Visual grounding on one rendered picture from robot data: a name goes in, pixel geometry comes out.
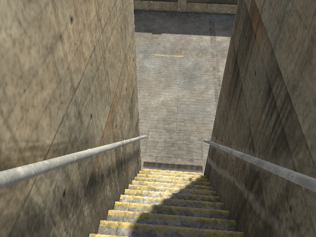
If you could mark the stairs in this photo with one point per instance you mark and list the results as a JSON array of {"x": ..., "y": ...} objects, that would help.
[{"x": 163, "y": 203}]

